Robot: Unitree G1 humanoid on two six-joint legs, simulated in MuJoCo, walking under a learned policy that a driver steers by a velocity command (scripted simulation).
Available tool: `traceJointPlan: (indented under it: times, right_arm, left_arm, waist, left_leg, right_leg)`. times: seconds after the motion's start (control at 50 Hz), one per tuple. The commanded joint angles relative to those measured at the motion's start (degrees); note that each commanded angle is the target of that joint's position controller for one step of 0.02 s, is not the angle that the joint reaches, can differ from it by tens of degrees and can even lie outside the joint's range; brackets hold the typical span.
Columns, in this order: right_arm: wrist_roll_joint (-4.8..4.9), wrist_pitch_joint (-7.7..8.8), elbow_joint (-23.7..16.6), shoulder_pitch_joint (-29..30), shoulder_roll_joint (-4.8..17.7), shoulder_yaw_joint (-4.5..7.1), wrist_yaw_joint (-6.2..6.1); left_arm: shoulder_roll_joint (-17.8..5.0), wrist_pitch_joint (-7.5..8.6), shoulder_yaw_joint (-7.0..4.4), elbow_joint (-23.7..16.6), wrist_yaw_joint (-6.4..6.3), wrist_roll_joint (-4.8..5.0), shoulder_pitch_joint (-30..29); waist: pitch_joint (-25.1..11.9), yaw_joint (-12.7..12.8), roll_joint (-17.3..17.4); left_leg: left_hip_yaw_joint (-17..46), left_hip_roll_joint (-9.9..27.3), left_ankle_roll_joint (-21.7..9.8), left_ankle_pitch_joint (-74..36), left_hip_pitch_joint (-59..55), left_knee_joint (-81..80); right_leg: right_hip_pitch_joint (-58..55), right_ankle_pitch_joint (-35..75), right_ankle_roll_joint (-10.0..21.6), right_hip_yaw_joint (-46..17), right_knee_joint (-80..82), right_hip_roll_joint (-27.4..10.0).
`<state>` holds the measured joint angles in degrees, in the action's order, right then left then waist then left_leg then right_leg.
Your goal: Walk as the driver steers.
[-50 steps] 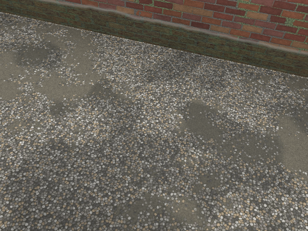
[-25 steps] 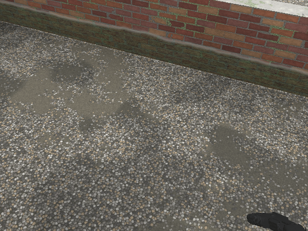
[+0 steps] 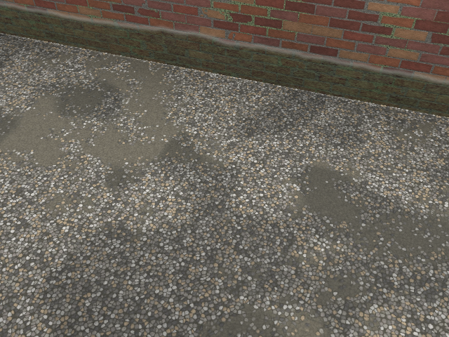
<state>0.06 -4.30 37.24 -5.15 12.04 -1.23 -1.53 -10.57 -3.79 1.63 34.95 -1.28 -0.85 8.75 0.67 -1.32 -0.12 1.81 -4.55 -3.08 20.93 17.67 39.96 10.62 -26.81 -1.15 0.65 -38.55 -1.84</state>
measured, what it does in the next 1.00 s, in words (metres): stands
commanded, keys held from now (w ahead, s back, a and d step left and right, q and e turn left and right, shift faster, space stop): w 1.00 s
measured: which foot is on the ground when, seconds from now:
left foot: down 0.00-1.00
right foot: down 0.00-1.00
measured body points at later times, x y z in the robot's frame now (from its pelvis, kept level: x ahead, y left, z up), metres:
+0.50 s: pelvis +0.00 -0.01 +0.00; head -0.01 -0.01 +0.45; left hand +0.15 +0.20 -0.09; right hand +0.19 -0.23 -0.08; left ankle +0.00 +0.09 -0.72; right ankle -0.07 -0.13 -0.72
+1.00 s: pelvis +0.00 -0.01 +0.00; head -0.01 -0.02 +0.45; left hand +0.17 +0.19 -0.09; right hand +0.19 -0.23 -0.08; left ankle +0.00 +0.09 -0.72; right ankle -0.07 -0.13 -0.72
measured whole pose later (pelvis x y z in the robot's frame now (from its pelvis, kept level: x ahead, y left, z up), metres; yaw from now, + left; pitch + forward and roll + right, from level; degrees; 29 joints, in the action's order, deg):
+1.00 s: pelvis +0.00 -0.01 +0.00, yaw +0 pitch -1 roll +0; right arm -0.3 -4.4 35.9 -5.6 10.3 -2.2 -1.5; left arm -9.1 -2.8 2.9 33.9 -0.6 -0.8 11.2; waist -0.7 -0.7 0.2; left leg 2.1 -3.2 -1.7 21.0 18.0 40.2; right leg 10.8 -26.8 0.2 1.0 -38.7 -0.5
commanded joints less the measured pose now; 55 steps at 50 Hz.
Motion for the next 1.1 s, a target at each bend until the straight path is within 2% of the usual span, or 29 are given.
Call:
traceJointPlan:
  times: [0.02,0.04,0.12,0.14,0.16,0.4,0.42,0.48,0.58,0.6,0.62,0.64,0.66,0.68,0.7,0.76,0.78,0.8,0.82,0.86,0.88,0.9,0.92,0.98,1.0,1.02,1.04,1.1]
  right_arm:
    - [0.41,0.08,-5.4,5.1,4.8,0.97,-0.39]
    - [0.33,-0.04,-5.8,5.5,5.0,0.97,-0.28]
    - [-0.03,0.26,-6.5,5.8,4.3,0.82,-0.02]
    - [-0.69,0.5,-6.4,5.3,3.6,0.51,0.29]
    - [-0.79,0.68,-6.5,5.3,3.4,0.45,0.45]
    - [-0.78,1.16,-6.7,5.0,2.5,0.13,0.34]
    - [-0.23,1.01,-6.8,5.3,2.9,0.36,0.05]
    - [-0.29,0.77,-6.8,5.0,2.9,0.38,-0.19]
    - [-0.39,0.75,-6.6,4.5,2.8,0.41,-0.3]
    - [-0.85,0.97,-7.5,6.8,3.1,0.58,0.48]
    - [-1.41,1.22,-6.9,5.1,3.0,0.61,0.66]
    - [-1.5,1.44,-6.5,4.5,3.0,0.64,0.68]
    - [-0.6,1.54,-5.3,1.8,2.7,0.48,-0.23]
    - [-0.19,1.3,-5.8,4.0,2.5,0.4,-0.4]
    - [-0.12,0.98,-6.2,4.9,2.4,0.37,-0.46]
    - [-0.21,0.45,-6.5,5.1,2.8,0.36,-0.4]
    - [-0.66,0.73,-7.4,7.2,3.0,0.51,0.48]
    - [-0.64,0.97,-5.9,2.8,2.7,0.38,-0.17]
    - [-0.36,0.95,-6.1,4.2,2.9,0.39,-0.28]
    - [-0.23,0.83,-6.5,4.9,2.8,0.36,-0.35]
    - [-0.59,0.97,-7.5,7.1,2.9,0.47,0.47]
    - [-0.57,1.08,-6.0,2.7,2.6,0.31,-0.16]
    - [-0.33,1.01,-6.2,4.1,2.8,0.31,-0.26]
    - [-0.25,0.78,-6.7,4.8,2.7,0.25,-0.33]
    - [-0.61,0.99,-7.6,6.9,2.7,0.37,0.49]
    - [-0.64,1.17,-6.1,2.5,2.4,0.23,-0.16]
    - [-0.37,1.1,-6.3,3.9,2.6,0.24,-0.26]
    - [-0.27,0.83,-6.8,4.7,2.6,0.2,-0.33]
  left_arm:
    - [-2.6,1.27,-0.47,-4.6,0.31,0.07,-1.8]
    - [-2.5,1.4,-0.35,-4.7,0.46,0.11,-2.2]
    - [-2.8,2.05,-0.09,-4.8,0.61,0.17,-2.0]
    - [-2.7,1.6,0.01,-4.8,0.56,-0.08,-1.9]
    - [-2.8,1.33,0.02,-4.9,0.51,-0.05,-2.0]
    - [-2.8,1.31,0.07,-4.9,0.53,-0.14,-0.4]
    - [-3.0,1.78,-0.02,-5.0,0.55,0.17,-0.4]
    - [-2.9,2.26,0.02,-5.0,0.62,0.17,0.0]
    - [-3.1,2.18,0.01,-5.0,0.53,0.07,0.7]
    - [-4.2,1.51,-0.16,-6.3,0.41,0.14,-1.5]
    - [-5.1,1.25,-0.65,-6.0,0.28,-0.08,-1.0]
    - [-4.9,1.09,-0.69,-6.1,0.17,-0.2,-0.6]
    - [-3.5,1.72,-0.47,-4.9,0.12,-0.12,2.0]
    - [-2.4,1.79,0.01,-5.1,0.24,-0.07,1.2]
    - [-2.3,1.83,0.08,-5.2,0.34,-0.04,0.4]
    - [-2.4,1.86,0.19,-5.5,0.63,-0.02,-0.2]
    - [-3.5,1.31,0.05,-6.7,0.59,0.05,-2.4]
    - [-3.5,1.85,-0.31,-5.3,0.49,-0.03,0.7]
    - [-2.7,1.94,0.07,-5.5,0.56,0.03,0.4]
    - [-2.6,2.09,0.17,-5.5,0.6,0.03,-0.2]
    - [-3.7,1.46,0.0,-6.9,0.51,0.16,-2.8]
    - [-3.4,1.91,-0.25,-5.4,0.46,0.01,0.3]
    - [-2.4,1.97,0.15,-5.7,0.56,0.02,0.1]
    - [-2.4,2.16,0.21,-5.7,0.66,0.03,-0.4]
    - [-3.4,1.53,0.13,-7.0,0.57,0.08,-2.8]
    - [-3.3,2.03,-0.2,-5.4,0.49,-0.05,0.5]
    - [-2.3,2.07,0.2,-5.7,0.58,0.0,0.3]
    - [-2.3,2.21,0.24,-5.7,0.67,0.01,-0.3]
  waist:
    - [-5.5,0.9,3.0]
    - [-4.4,0.9,2.8]
    - [-3.7,0.7,0.1]
    - [-3.4,0.5,-0.7]
    - [-2.9,0.5,-1.1]
    - [-3.1,0.7,-0.2]
    - [-3.2,0.7,-0.1]
    - [-3.7,0.6,-0.1]
    - [-3.8,0.7,-0.3]
    - [-1.1,-0.1,-0.7]
    - [-3.9,-0.3,-1.4]
    - [-5.5,-0.2,-1.2]
    - [-10.8,1.0,-0.6]
    - [-7.9,1.2,0.1]
    - [-6.2,1.1,0.1]
    - [-3.7,0.9,0.4]
    - [-1.4,0.0,-0.4]
    - [-7.7,0.6,-0.9]
    - [-5.2,1.0,0.1]
    - [-4.1,0.8,0.1]
    - [-1.1,-0.1,-0.7]
    - [-7.2,0.5,-1.0]
    - [-5.0,1.0,0.1]
    - [-3.6,0.8,0.2]
    - [-1.1,-0.2,-0.5]
    - [-7.6,0.5,-0.8]
    - [-5.1,0.9,0.2]
    - [-3.7,0.7,0.2]
  left_leg:
    - [7.2,6.0,-2.3,-20.8,-0.5,-8.9]
    - [7.3,6.0,-1.9,-18.1,0.9,-9.5]
    - [5.1,4.2,-0.5,-11.8,2.4,-8.8]
    - [4.2,3.6,-0.3,-10.8,2.5,-8.7]
    - [3.6,3.3,-0.1,-10.4,2.5,-8.5]
    - [3.0,3.4,0.0,-11.5,0.6,-7.9]
    - [3.3,3.7,0.0,-12.2,0.3,-7.5]
    - [3.3,3.8,-0.1,-13.0,0.0,-7.1]
    - [2.9,3.6,-0.2,-14.8,0.0,-6.1]
    - [1.2,4.1,-0.1,-25.0,2.1,-3.7]
    - [0.8,4.0,0.0,-27.0,1.5,-3.7]
    - [0.6,4.0,0.0,-28.3,0.8,-3.7]
    - [1.9,3.7,0.0,-19.9,-2.8,-5.2]
    - [2.5,3.8,-0.2,-18.5,-2.4,-5.5]
    - [2.9,4.0,-0.3,-17.7,-1.8,-5.8]
    - [3.4,4.2,-0.3,-15.3,0.3,-6.5]
    - [1.4,4.5,-0.2,-25.1,2.2,-3.8]
    - [2.7,4.0,-0.2,-16.7,-1.0,-5.8]
    - [3.0,4.0,-0.2,-15.5,-0.2,-6.1]
    - [3.3,4.1,-0.3,-14.7,0.3,-6.4]
    - [1.4,4.5,-0.1,-24.9,2.3,-3.9]
    - [2.6,4.0,-0.1,-16.5,-0.7,-5.8]
    - [3.0,4.1,-0.1,-15.3,0.0,-6.1]
    - [3.4,4.2,-0.2,-14.4,0.6,-6.6]
    - [1.4,4.5,-0.1,-24.6,2.5,-3.9]
    - [2.6,4.0,-0.1,-16.2,-0.9,-5.8]
    - [2.9,4.1,-0.1,-15.0,-0.1,-6.1]
    - [3.3,4.3,-0.2,-14.3,0.6,-6.5]
  right_leg:
    - [-1.6,12.5,1.5,1.6,1.8,1.5]
    - [-1.3,11.9,1.7,1.3,2.3,1.4]
    - [-1.3,13.6,2.7,-0.8,4.6,-0.1]
    - [-1.3,13.5,3.2,-1.5,5.5,-0.5]
    - [-0.8,13.5,3.4,-2.0,6.1,-0.7]
    - [-0.3,13.7,3.6,-2.3,6.8,-0.3]
    - [-0.1,14.3,3.4,-2.1,6.5,-0.2]
    - [-0.5,15.6,3.5,-2.0,6.1,-0.1]
    - [-1.0,18.3,3.6,-2.0,5.5,-0.1]
    - [-0.2,30.4,3.7,-3.8,4.8,-1.8]
    - [-2.1,34.2,3.8,-3.9,3.8,-2.2]
    - [-3.1,35.6,3.6,-3.6,3.3,-2.1]
    - [-5.1,23.3,3.1,-1.3,3.6,-0.4]
    - [-2.9,19.8,3.0,-1.0,4.4,0.2]
    - [-1.6,17.9,3.0,-1.0,4.7,0.4]
    - [-0.4,16.1,3.1,-1.2,4.8,0.4]
    - [0.4,27.6,3.3,-3.2,4.4,-1.3]
    - [-2.6,18.8,3.3,-1.7,4.3,-0.3]
    - [-1.2,16.9,3.2,-1.5,4.7,0.1]
    - [-0.5,15.9,3.4,-1.6,5.0,0.1]
    - [0.8,27.2,3.4,-3.4,4.5,-1.3]
    - [-2.1,18.3,3.4,-1.7,4.4,-0.3]
    - [-0.9,16.4,3.3,-1.5,4.7,0.2]
    - [0.0,15.3,3.3,-1.6,4.9,0.3]
    - [1.0,26.8,3.3,-3.4,4.5,-1.3]
    - [-2.1,18.0,3.4,-1.8,4.3,-0.3]
    - [-0.8,16.1,3.3,-1.6,4.7,0.2]
    - [0.1,15.3,3.4,-1.6,4.9,0.3]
